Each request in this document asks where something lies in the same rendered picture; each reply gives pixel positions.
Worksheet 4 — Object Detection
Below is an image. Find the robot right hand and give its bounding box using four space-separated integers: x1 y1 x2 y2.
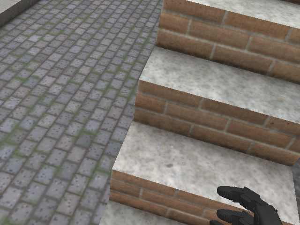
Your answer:
209 186 283 225

